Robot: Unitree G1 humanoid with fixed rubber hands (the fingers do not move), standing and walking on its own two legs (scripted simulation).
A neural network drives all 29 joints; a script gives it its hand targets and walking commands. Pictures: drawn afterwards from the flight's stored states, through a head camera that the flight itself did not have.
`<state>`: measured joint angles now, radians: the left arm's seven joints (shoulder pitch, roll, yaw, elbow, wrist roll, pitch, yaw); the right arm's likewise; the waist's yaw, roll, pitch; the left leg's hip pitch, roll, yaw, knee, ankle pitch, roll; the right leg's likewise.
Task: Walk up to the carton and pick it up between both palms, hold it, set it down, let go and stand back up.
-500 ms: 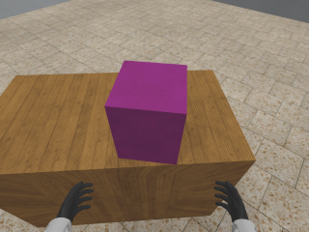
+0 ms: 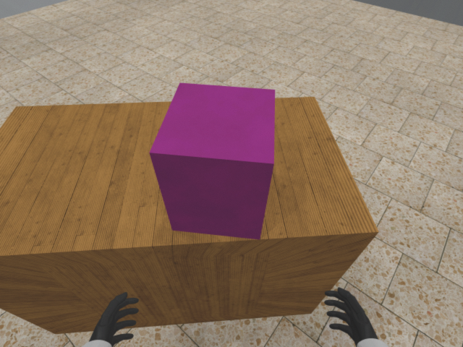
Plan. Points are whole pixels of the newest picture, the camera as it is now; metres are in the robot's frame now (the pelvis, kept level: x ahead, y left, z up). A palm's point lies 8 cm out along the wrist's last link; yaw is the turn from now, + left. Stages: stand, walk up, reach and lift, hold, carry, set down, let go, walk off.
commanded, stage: let go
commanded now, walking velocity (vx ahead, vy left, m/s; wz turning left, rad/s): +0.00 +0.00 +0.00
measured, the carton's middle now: (221, 163) +0.46 +0.04 +0.03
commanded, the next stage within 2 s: stand in 0.44 s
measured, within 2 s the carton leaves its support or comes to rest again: neither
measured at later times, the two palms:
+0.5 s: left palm (111, 337) +0.16 +0.23 -0.08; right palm (378, 345) +0.14 -0.24 -0.08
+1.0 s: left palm out of the picture +0.03 +0.27 -0.12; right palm out of the picture +0.05 -0.24 -0.12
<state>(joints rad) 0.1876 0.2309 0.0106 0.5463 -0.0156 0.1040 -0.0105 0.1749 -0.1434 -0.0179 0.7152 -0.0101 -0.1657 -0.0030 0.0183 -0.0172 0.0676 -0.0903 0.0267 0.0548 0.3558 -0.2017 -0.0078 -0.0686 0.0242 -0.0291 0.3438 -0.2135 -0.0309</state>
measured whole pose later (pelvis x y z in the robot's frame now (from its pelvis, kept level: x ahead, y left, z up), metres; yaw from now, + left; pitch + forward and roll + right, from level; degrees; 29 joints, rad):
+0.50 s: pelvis +0.00 +0.00 +0.00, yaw -1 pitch -2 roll +0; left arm 0.19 0.21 0.01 0.56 0.01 0.07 0.01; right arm 0.19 -0.19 -0.04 0.71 -0.02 -0.13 0.01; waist 0.01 -0.02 0.03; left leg -0.15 0.04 0.06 0.41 -0.22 -0.01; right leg -0.13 0.03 -0.03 0.40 -0.23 -0.03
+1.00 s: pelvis -0.02 +0.02 -0.01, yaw +1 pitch -2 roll +0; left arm 0.39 0.26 0.00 0.72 0.02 -0.03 0.00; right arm 0.34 -0.24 -0.02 0.80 -0.01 -0.03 0.01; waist 0.01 0.00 0.00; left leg -0.21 0.00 0.04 0.48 -0.23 0.02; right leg -0.18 -0.01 -0.05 0.46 -0.25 0.00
